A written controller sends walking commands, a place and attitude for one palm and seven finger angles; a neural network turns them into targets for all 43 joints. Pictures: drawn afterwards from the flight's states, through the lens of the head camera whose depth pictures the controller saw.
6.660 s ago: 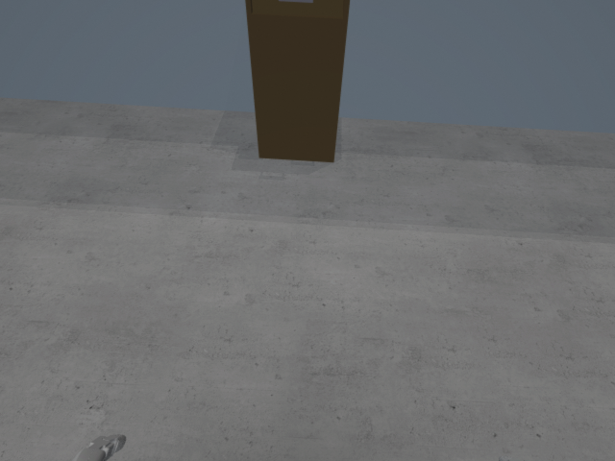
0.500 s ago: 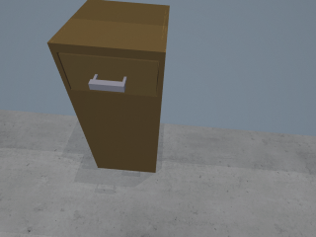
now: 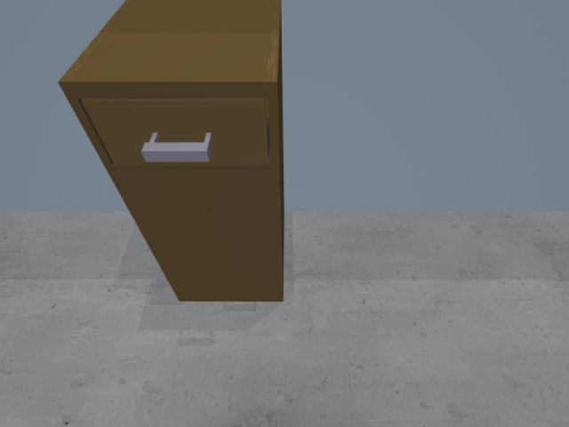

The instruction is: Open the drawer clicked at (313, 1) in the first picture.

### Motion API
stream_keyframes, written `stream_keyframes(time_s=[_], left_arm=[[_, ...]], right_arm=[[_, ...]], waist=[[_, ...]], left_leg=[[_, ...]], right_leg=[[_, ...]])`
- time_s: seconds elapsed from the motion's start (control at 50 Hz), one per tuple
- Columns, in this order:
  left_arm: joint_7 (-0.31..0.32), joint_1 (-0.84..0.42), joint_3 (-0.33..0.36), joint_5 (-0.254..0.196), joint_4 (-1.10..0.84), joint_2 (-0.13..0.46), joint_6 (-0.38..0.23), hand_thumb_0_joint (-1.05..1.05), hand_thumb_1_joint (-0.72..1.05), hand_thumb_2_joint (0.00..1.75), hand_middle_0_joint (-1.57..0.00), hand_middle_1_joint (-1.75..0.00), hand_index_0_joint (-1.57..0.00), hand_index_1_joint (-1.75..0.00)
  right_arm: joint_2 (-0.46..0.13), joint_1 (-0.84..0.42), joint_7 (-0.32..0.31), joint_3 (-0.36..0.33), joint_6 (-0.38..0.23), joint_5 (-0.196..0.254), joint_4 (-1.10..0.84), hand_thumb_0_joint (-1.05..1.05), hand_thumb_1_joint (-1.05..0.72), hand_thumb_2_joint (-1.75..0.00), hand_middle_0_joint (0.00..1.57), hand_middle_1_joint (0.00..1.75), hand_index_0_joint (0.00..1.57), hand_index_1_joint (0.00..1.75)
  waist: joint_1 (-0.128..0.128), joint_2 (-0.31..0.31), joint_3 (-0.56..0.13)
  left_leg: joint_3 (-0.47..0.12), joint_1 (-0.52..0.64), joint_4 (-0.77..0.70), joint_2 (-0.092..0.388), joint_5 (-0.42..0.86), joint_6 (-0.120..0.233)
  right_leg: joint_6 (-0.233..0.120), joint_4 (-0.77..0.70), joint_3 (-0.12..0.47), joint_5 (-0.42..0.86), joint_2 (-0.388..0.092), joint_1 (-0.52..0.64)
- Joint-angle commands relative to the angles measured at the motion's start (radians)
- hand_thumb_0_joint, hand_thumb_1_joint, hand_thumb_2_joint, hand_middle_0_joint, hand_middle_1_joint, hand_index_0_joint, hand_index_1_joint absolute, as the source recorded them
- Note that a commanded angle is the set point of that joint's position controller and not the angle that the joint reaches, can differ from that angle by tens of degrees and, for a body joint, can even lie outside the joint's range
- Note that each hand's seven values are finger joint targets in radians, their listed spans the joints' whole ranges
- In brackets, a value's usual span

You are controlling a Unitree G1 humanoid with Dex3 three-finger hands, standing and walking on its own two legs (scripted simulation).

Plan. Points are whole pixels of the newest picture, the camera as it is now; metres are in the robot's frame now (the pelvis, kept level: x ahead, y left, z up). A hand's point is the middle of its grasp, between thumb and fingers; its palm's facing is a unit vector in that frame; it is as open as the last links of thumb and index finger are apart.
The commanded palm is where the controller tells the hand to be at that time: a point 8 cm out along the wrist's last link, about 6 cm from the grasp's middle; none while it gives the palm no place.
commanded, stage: look again from close up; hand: left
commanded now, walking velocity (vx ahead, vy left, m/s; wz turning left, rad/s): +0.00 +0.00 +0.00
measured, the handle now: (179, 144) +0.61 +0.25 +0.03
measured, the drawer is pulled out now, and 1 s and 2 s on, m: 0.00 0.00 0.00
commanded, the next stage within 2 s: shuffle to correct the standing spot in 0.38 s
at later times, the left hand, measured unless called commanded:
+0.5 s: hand out of the picture -0.01 +0.12 -0.17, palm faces +0.03 -0.98 -0.19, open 7.4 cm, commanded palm none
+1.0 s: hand out of the picture +0.10 +0.16 -0.18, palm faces +0.08 -0.97 -0.24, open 7.4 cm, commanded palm none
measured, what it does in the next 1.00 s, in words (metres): steps on the spot: right foot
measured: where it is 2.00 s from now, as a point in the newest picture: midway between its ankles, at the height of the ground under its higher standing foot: outside the picture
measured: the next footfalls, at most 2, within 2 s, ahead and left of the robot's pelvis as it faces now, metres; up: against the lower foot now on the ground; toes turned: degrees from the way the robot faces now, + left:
right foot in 0.96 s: +0.10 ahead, -0.11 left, +0.00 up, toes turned -7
left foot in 1.30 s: +0.24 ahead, +0.16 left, +0.00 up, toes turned +6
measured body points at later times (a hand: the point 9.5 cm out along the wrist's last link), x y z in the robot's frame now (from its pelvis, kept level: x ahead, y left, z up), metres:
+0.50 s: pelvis +0.00 -0.05 +0.00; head +0.03 -0.06 +0.45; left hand -0.01 +0.17 -0.15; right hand +0.00 -0.27 -0.17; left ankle -0.03 +0.10 -0.73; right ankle -0.01 -0.16 -0.73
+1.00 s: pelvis +0.08 -0.03 -0.02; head +0.11 -0.05 +0.43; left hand +0.09 +0.21 -0.16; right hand +0.03 -0.23 -0.19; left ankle -0.02 +0.09 -0.72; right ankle +0.06 -0.10 -0.74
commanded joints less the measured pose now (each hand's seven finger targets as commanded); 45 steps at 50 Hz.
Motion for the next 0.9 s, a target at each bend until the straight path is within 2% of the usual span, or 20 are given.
stream_keyframes(time_s=[0.0,0.06,0.16,0.22,0.3,0.46,0.48,0.52,0.56,0.62,0.66,0.7,0.72,0.74,0.76,0.78,0.8,0.82,0.86,0.88], left_arm=[[-0.003,0.067,0.014,-0.004,-0.031,0.086,-0.015,0.0,0.9,0.9,-0.2,-0.3,-0.2,-0.3],[-0.007,0.061,0.015,-0.003,-0.03,0.088,-0.011,0.0,0.9,0.9,-0.2,-0.3,-0.2,-0.3],[-0.01,0.072,0.019,-0.002,-0.031,0.094,-0.01,0.0,0.9,0.9,-0.2,-0.3,-0.2,-0.3],[-0.011,0.076,0.02,-0.001,-0.031,0.097,-0.012,0.0,0.9,0.9,-0.2,-0.3,-0.2,-0.3],[-0.012,0.081,0.025,-0.002,-0.031,0.095,-0.017,0.0,0.9,0.9,-0.2,-0.3,-0.2,-0.3],[-0.013,0.096,0.03,-0.002,-0.014,0.089,-0.025,0.0,0.9,0.9,-0.2,-0.3,-0.2,-0.3],[-0.014,0.104,0.032,0.0,-0.012,0.092,-0.026,0.0,0.9,0.9,-0.2,-0.3,-0.2,-0.3],[-0.016,0.111,0.04,0.005,-0.013,0.105,-0.024,0.0,0.9,0.9,-0.2,-0.3,-0.2,-0.3],[-0.019,0.128,0.049,0.006,-0.01,0.123,-0.022,0.0,0.9,0.9,-0.2,-0.3,-0.2,-0.3],[-0.018,0.156,0.067,0.011,-0.016,0.14,-0.022,0.0,0.9,0.9,-0.2,-0.3,-0.2,-0.3],[-0.017,0.151,0.074,0.013,-0.023,0.138,-0.025,0.0,0.9,0.9,-0.2,-0.3,-0.2,-0.3],[-0.02,0.124,0.074,0.012,-0.035,0.122,-0.021,0.0,0.9,0.9,-0.2,-0.3,-0.2,-0.3],[-0.022,0.104,0.07,0.013,-0.049,0.096,-0.017,0.0,0.9,0.9,-0.2,-0.3,-0.2,-0.3],[-0.025,0.082,0.066,0.014,-0.065,0.063,-0.016,0.0,0.9,0.9,-0.2,-0.3,-0.2,-0.3],[-0.025,0.057,0.06,0.016,-0.077,0.032,-0.019,0.0,0.9,0.9,-0.2,-0.3,-0.2,-0.3],[-0.023,0.022,0.055,0.016,-0.095,0.028,-0.022,0.0,0.9,0.9,-0.2,-0.3,-0.2,-0.3],[-0.024,0.0,0.055,0.013,-0.109,0.03,-0.026,0.0,0.9,0.9,-0.2,-0.3,-0.2,-0.3],[-0.028,-0.028,0.057,0.01,-0.117,0.03,-0.029,0.0,0.9,0.9,-0.2,-0.3,-0.2,-0.3],[-0.039,0.003,0.06,0.007,-0.107,0.006,-0.035,0.0,0.9,0.9,-0.2,-0.3,-0.2,-0.3],[-0.043,0.059,0.063,0.008,-0.09,0.001,-0.038,0.0,0.9,0.9,-0.2,-0.3,-0.2,-0.3]], right_arm=[[-0.106,0.047,-0.01,-0.018,-0.017,0.007,-0.06,0.0,-0.9,-0.9,0.2,0.3,0.2,0.3],[-0.097,0.046,-0.006,-0.017,-0.007,0.006,-0.054,0.0,-0.9,-0.9,0.2,0.3,0.2,0.3],[-0.087,0.051,-0.004,-0.014,0.0,0.006,-0.038,0.0,-0.9,-0.9,0.2,0.3,0.2,0.3],[-0.079,0.055,-0.004,-0.013,0.003,0.007,-0.027,0.0,-0.9,-0.9,0.2,0.3,0.2,0.3],[-0.078,0.051,-0.006,-0.014,-0.001,0.006,-0.016,0.0,-0.9,-0.9,0.2,0.3,0.2,0.3],[-0.069,0.041,-0.013,-0.014,-0.004,0.006,0.004,0.0,-0.9,-0.9,0.2,0.3,0.2,0.3],[-0.074,0.043,-0.013,-0.015,-0.004,0.005,0.006,0.0,-0.9,-0.9,0.2,0.3,0.2,0.3],[-0.072,0.042,-0.009,-0.018,0.0,0.003,0.006,0.0,-0.9,-0.9,0.2,0.3,0.2,0.3],[-0.058,0.035,-0.004,-0.017,0.004,0.001,-0.002,0.0,-0.9,-0.9,0.2,0.3,0.2,0.3],[-0.052,0.027,0.0,-0.021,0.003,-0.001,-0.018,0.0,-0.9,-0.9,0.2,0.3,0.2,0.3],[-0.047,0.035,0.0,-0.021,-0.005,-0.001,-0.02,0.0,-0.9,-0.9,0.2,0.3,0.2,0.3],[-0.051,0.086,0.0,-0.021,-0.015,0.0,-0.002,0.0,-0.9,-0.9,0.2,0.3,0.2,0.3],[-0.072,0.137,-0.001,-0.026,-0.019,-0.001,0.015,0.0,-0.9,-0.9,0.2,0.3,0.2,0.3],[-0.115,0.186,-0.005,-0.033,-0.022,-0.007,0.03,0.0,-0.9,-0.9,0.2,0.3,0.2,0.3],[-0.146,0.23,-0.012,-0.042,-0.023,-0.01,0.044,0.0,-0.9,-0.9,0.2,0.3,0.2,0.3],[-0.145,0.258,-0.018,-0.042,-0.023,-0.011,0.049,0.0,-0.9,-0.9,0.2,0.3,0.2,0.3],[-0.138,0.255,-0.02,-0.04,-0.025,-0.013,0.043,0.0,-0.9,-0.9,0.2,0.3,0.2,0.3],[-0.126,0.237,-0.02,-0.037,-0.025,-0.013,0.03,0.0,-0.9,-0.9,0.2,0.3,0.2,0.3],[-0.129,0.137,-0.018,-0.036,-0.023,-0.016,0.002,0.0,-0.9,-0.9,0.2,0.3,0.2,0.3],[-0.132,0.092,-0.018,-0.034,-0.023,-0.01,-0.012,0.0,-0.9,-0.9,0.2,0.3,0.2,0.3]], waist=[[0.01,-0.018,-0.031],[0.008,-0.059,0.05],[0.009,-0.052,0.085],[0.005,-0.093,0.076],[0.005,-0.061,0.025],[0.008,-0.035,-0.016],[0.013,-0.027,-0.028],[0.019,-0.057,0.005],[0.029,-0.108,0.047],[0.036,-0.171,0.068],[0.032,-0.158,0.066],[0.006,-0.084,0.055],[-0.012,0.017,0.052],[-0.024,0.142,0.041],[-0.036,0.262,0.033],[-0.052,0.28,0.041],[-0.051,0.255,0.043],[-0.047,0.189,0.065],[0.003,0.139,0.05],[0.042,0.106,0.025]], left_leg=[[-0.099,-0.023,-0.102,0.113,0.299,0.024],[-0.089,-0.068,-0.129,0.099,0.157,0.02],[-0.075,-0.079,-0.144,0.085,0.078,0.012],[-0.067,-0.06,-0.136,0.081,0.071,0.009],[-0.054,-0.023,-0.121,0.081,0.131,0.004],[-0.042,0.006,-0.1,0.089,0.212,-0.01],[-0.034,0.009,-0.089,0.084,0.178,-0.01],[-0.016,-0.036,-0.057,0.066,0.069,-0.01],[0.007,-0.103,-0.004,0.037,-0.025,-0.013],[0.026,-0.155,0.089,0.03,-0.062,-0.012],[0.022,-0.145,0.065,0.035,-0.05,-0.009],[0.019,-0.024,-0.044,0.042,0.036,-0.003],[-0.025,0.039,-0.083,0.079,0.135,0.015],[-0.114,0.091,-0.109,0.162,0.264,0.055],[-0.206,0.15,-0.15,0.242,0.415,0.116],[-0.254,0.213,-0.162,0.28,0.585,0.172],[-0.261,0.241,-0.142,0.297,0.669,0.208],[-0.258,0.212,-0.134,0.303,0.671,0.221],[-0.158,0.101,-0.112,0.245,0.602,0.177],[-0.099,0.031,-0.066,0.202,0.55,0.14]], right_leg=[[-0.075,-0.024,0.001,0.111,-0.01,0.016],[-0.072,-0.05,0.015,0.072,-0.013,-0.022],[-0.073,-0.079,0.037,0.014,-0.013,-0.053],[-0.075,-0.099,0.049,-0.006,-0.016,-0.061],[-0.079,-0.097,0.058,0.071,-0.023,-0.044],[-0.085,-0.09,0.052,0.232,-0.03,-0.001],[-0.09,-0.09,0.058,0.2,-0.033,0.011],[-0.106,-0.113,0.087,0.076,-0.044,0.01],[-0.133,-0.176,0.151,-0.052,-0.081,0.007],[-0.181,-0.231,0.226,-0.06,-0.148,0.016],[-0.194,-0.195,0.206,0.037,-0.162,0.019],[-0.166,-0.106,0.111,0.052,-0.108,-0.051],[-0.137,-0.015,0.031,0.005,-0.035,-0.094],[-0.109,0.116,-0.062,-0.055,0.038,-0.159],[-0.091,0.248,-0.127,-0.169,0.082,-0.245],[-0.09,0.366,-0.107,-0.325,0.088,-0.349],[-0.101,0.427,-0.078,-0.371,0.066,-0.4],[-0.109,0.43,-0.066,-0.371,0.051,-0.401],[-0.109,0.287,-0.087,-0.274,0.043,-0.245],[-0.103,0.163,-0.111,-0.142,0.055,-0.112]])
